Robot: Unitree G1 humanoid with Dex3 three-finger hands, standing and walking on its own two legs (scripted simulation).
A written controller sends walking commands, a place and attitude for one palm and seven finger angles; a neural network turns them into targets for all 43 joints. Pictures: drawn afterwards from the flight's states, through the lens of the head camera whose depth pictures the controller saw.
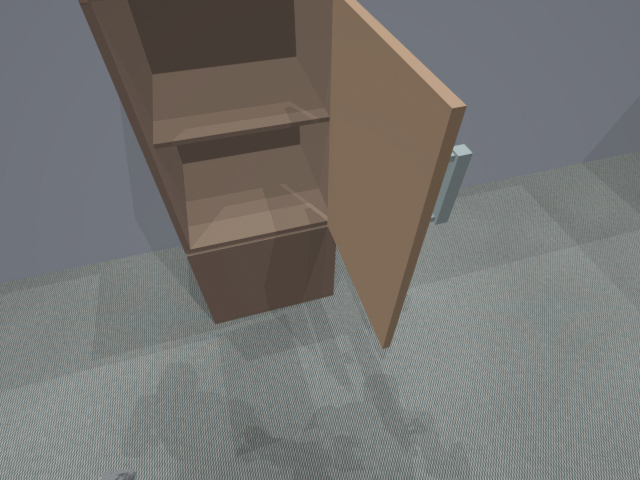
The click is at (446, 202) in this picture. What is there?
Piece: cupboard door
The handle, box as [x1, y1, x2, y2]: [430, 144, 472, 224]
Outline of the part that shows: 464,144 454,146 430,220 433,221 435,224 447,221 472,153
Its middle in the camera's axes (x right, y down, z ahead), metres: +0.17 -0.07 +0.58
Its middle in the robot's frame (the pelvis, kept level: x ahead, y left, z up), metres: +0.50 -0.14 +0.08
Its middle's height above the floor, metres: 0.85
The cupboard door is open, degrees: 91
